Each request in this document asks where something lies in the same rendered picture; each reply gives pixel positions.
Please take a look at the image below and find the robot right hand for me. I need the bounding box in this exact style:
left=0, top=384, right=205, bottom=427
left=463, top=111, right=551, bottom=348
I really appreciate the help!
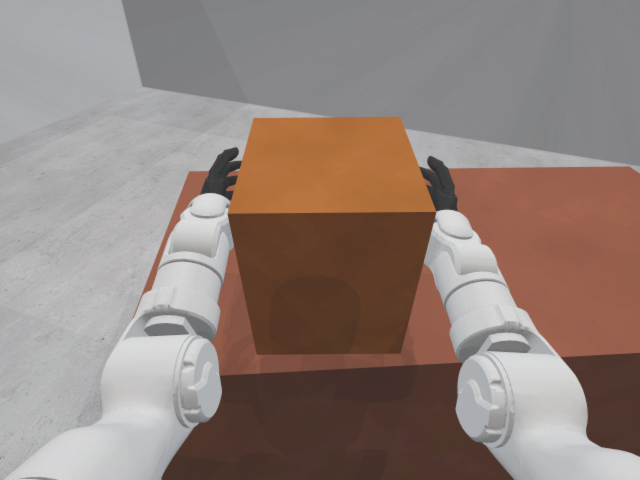
left=420, top=156, right=458, bottom=212

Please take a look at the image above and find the robot left forearm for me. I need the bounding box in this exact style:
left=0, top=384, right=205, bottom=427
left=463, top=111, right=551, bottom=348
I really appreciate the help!
left=100, top=193, right=234, bottom=410

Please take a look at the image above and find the robot right upper arm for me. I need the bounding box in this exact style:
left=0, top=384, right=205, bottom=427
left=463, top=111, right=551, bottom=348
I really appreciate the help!
left=456, top=351, right=640, bottom=480

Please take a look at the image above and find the robot left upper arm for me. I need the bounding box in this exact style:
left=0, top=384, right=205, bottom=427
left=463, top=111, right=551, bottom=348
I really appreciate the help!
left=4, top=334, right=222, bottom=480

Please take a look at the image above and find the robot left hand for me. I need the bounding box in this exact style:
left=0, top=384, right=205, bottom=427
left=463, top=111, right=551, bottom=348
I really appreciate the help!
left=200, top=147, right=242, bottom=200

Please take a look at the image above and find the carton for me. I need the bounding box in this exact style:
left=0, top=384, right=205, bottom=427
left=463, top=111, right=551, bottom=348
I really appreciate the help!
left=227, top=117, right=436, bottom=355

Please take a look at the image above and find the robot right forearm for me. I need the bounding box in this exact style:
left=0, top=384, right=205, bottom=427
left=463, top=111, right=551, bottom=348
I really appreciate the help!
left=424, top=210, right=588, bottom=428

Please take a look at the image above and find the pedestal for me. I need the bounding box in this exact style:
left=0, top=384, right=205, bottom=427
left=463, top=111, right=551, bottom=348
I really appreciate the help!
left=132, top=166, right=640, bottom=480

